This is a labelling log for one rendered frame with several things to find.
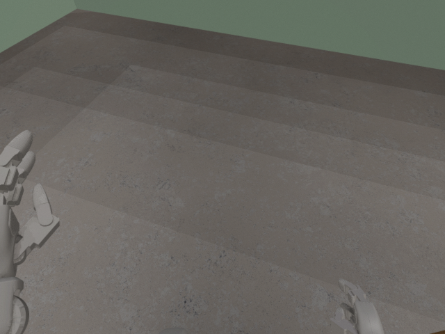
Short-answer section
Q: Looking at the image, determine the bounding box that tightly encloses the right robot hand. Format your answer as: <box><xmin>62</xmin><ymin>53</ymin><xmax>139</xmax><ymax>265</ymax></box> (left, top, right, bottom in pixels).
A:
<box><xmin>330</xmin><ymin>278</ymin><xmax>385</xmax><ymax>334</ymax></box>

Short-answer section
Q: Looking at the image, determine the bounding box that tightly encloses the robot left forearm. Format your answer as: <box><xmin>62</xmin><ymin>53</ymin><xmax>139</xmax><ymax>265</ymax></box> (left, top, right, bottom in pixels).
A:
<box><xmin>0</xmin><ymin>277</ymin><xmax>29</xmax><ymax>334</ymax></box>

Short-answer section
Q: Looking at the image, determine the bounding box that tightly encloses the left robot hand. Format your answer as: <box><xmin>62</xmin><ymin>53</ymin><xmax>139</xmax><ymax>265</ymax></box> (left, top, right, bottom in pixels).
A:
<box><xmin>0</xmin><ymin>130</ymin><xmax>60</xmax><ymax>278</ymax></box>

